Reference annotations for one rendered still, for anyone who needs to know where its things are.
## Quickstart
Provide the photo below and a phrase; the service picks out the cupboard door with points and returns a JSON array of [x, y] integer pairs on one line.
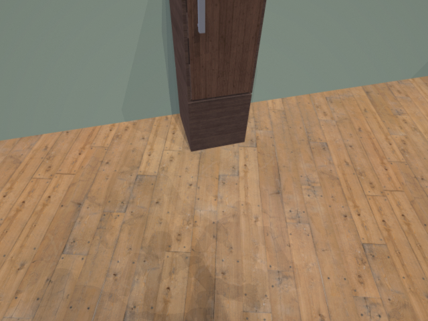
[[222, 59]]

